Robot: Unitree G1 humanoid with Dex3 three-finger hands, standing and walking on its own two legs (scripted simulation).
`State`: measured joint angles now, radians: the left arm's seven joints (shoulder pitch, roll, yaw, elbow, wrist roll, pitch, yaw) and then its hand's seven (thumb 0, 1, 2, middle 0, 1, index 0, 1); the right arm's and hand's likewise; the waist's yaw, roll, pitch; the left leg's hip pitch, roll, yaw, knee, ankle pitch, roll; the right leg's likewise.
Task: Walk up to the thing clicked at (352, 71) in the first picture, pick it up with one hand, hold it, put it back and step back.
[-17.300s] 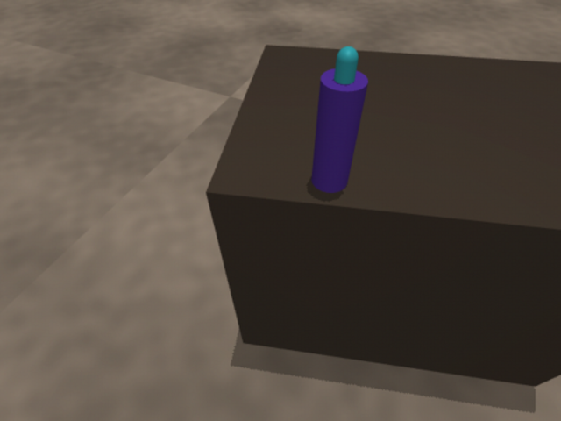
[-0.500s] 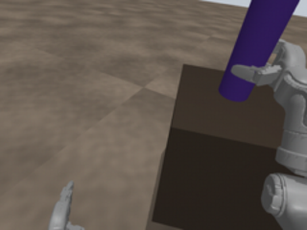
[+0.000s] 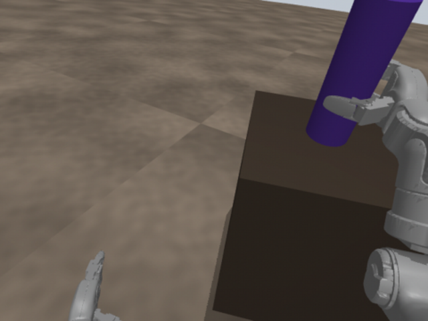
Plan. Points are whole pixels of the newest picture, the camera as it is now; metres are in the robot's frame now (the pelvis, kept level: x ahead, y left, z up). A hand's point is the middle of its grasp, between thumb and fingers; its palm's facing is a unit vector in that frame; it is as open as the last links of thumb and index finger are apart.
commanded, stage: hold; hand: right
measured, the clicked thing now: (358, 62) +0.33 -0.15 +0.39
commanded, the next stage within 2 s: crouch in 0.78 s
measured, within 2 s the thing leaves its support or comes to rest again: neither
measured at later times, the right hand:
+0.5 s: hand (362, 102) +0.33 -0.17 +0.33, palm faces +0.24 +0.97 -0.01, open 10.7 cm
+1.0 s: hand (366, 98) +0.33 -0.18 +0.34, palm faces +0.25 +0.97 -0.01, open 10.7 cm
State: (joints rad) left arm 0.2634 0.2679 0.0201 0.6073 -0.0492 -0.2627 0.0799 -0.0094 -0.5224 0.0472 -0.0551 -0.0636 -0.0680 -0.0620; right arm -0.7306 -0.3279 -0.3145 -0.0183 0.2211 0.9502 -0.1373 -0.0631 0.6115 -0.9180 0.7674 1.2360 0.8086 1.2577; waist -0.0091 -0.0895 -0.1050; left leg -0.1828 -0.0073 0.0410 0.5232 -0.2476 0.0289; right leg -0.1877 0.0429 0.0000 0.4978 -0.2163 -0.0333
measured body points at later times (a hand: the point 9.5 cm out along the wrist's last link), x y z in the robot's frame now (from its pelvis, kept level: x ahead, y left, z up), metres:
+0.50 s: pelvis -0.01 +0.00 +0.00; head -0.09 +0.04 +0.44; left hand +0.18 +0.24 -0.05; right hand +0.31 -0.23 +0.33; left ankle +0.03 +0.10 -0.74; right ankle +0.04 -0.10 -0.74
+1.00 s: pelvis -0.01 +0.00 +0.00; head -0.09 +0.04 +0.44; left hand +0.17 +0.24 -0.05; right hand +0.31 -0.23 +0.34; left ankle +0.03 +0.10 -0.74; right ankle +0.04 -0.10 -0.74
